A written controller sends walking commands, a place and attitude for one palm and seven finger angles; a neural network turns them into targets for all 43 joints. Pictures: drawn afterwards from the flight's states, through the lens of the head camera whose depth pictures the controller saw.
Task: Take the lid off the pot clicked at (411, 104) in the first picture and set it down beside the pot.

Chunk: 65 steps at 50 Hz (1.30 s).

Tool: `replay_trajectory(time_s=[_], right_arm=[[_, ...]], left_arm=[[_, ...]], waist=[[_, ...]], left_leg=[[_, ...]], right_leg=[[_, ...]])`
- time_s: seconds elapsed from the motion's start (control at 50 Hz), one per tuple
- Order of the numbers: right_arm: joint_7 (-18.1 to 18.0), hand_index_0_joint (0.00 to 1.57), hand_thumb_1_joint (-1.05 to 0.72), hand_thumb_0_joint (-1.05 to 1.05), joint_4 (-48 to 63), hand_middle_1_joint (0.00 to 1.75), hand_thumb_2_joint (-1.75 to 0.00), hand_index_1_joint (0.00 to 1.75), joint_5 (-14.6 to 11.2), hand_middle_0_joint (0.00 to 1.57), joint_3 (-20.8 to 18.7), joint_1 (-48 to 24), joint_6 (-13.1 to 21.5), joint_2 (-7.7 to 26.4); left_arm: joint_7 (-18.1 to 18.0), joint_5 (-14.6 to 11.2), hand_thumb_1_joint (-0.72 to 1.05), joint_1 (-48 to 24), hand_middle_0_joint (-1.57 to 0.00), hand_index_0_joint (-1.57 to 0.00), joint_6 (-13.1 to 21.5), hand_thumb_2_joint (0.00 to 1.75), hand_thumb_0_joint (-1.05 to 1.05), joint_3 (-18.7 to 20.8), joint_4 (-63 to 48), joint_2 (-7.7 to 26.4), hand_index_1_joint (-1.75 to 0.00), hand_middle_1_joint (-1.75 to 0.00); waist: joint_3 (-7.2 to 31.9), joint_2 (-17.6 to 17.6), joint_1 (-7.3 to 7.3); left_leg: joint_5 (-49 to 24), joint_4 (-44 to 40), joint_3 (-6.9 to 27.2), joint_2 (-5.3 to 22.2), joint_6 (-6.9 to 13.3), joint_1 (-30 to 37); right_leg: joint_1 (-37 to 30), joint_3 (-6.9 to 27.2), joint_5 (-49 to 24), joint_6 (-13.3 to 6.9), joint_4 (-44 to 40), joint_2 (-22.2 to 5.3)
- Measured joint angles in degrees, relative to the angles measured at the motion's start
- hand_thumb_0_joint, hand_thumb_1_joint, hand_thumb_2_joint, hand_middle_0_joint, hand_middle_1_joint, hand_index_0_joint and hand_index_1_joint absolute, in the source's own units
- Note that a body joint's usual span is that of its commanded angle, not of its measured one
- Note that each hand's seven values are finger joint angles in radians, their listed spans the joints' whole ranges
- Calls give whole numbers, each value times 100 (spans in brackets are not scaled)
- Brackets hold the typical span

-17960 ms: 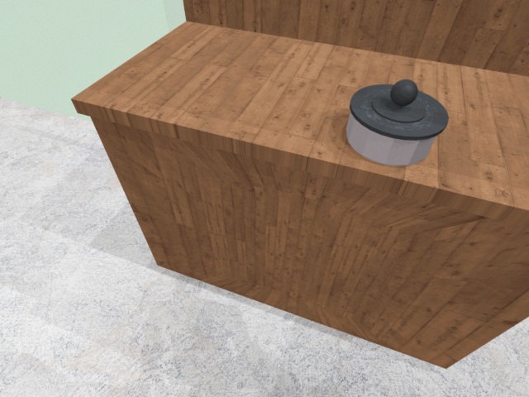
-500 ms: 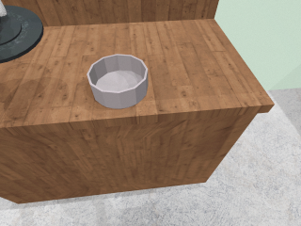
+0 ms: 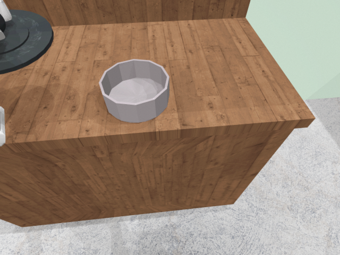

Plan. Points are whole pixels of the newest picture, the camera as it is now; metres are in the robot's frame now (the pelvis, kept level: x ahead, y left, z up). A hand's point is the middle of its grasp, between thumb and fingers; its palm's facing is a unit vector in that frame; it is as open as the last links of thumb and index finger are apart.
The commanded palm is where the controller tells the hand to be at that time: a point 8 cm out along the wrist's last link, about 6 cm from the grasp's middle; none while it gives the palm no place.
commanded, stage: lower the lid onto the table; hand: left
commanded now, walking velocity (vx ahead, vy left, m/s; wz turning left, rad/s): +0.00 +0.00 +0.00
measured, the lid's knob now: out of the picture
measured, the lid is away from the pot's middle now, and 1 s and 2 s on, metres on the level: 0.24 0.23 0.23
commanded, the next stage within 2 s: none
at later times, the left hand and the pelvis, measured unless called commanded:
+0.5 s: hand (0, 32) +0.47 +0.29 +0.28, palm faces -0.20 -0.23 -0.95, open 7.6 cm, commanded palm +0.46 +0.30 +0.34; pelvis +0.01 -0.01 +0.00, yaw -1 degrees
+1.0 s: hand (11, 55) +0.46 +0.29 +0.24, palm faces -0.30 -0.21 -0.93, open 7.6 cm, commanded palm +0.47 +0.29 +0.30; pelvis +0.00 +0.00 +0.00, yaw +0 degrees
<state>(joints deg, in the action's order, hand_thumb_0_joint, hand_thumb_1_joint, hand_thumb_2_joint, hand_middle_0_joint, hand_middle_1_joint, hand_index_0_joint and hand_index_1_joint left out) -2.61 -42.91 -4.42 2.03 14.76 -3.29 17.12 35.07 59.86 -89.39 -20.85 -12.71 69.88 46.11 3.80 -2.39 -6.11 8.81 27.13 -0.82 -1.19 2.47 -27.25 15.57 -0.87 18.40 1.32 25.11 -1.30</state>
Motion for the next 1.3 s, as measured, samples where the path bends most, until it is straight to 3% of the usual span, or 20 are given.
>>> replay_trajectory(time_s=[0.36,0.54,0.7,0.76,0.96,1.2,1.3], right_arm=[[-10,20,-91,1,64,30,-89,30,-3,20,-51,137,-106,60],[30,20,-91,1,162,30,-89,30,-19,20,-138,212,-218,82],[5,20,-91,1,243,30,-89,30,-55,20,-76,35,-305,63],[-24,20,-91,1,220,30,-89,30,-69,20,-70,-3,-258,38],[-79,20,-91,1,68,30,-89,30,-36,20,-51,6,-103,4],[-40,20,-91,1,151,30,-89,30,-21,20,-132,247,-234,38],[-37,20,-91,1,197,30,-89,30,-36,20,-149,309,-316,31]], left_arm=[[-113,-48,27,407,-66,-62,167,69,-2,326,50,65,-96,-98],[-108,-111,28,883,-66,-62,255,69,-2,505,-411,154,-96,-98],[-100,-218,28,1139,-66,-62,381,69,-2,453,-418,75,-96,-98],[-95,-257,28,1065,-66,-62,384,69,-2,235,-303,-4,-96,-98],[-172,-276,28,974,-66,-62,545,69,-2,114,-97,-158,-96,-98],[-290,-229,28,1286,-66,-62,807,69,-2,553,-222,-54,-96,-98],[-307,-255,28,1455,-66,-62,855,69,-2,527,-323,-65,-96,-98]], waist=[[24,2,-107],[52,-1,-73],[-26,-12,-38],[-55,3,-9],[-22,53,-10],[31,18,-119],[25,6,-110]], left_leg=[[129,136,-32,66,-49,-15],[199,236,-43,98,-62,-5],[194,299,-7,89,-53,22],[171,304,27,77,-51,1],[149,327,37,63,-32,-113],[220,440,-64,87,3,-219],[228,474,-72,95,12,-229]], right_leg=[[31,47,103,-49,124,58],[10,66,147,-61,184,86],[-26,29,164,-62,265,85],[-19,-6,154,-60,269,81],[89,-17,134,-40,290,69],[224,89,163,-7,389,71],[234,99,164,-3,415,78]])
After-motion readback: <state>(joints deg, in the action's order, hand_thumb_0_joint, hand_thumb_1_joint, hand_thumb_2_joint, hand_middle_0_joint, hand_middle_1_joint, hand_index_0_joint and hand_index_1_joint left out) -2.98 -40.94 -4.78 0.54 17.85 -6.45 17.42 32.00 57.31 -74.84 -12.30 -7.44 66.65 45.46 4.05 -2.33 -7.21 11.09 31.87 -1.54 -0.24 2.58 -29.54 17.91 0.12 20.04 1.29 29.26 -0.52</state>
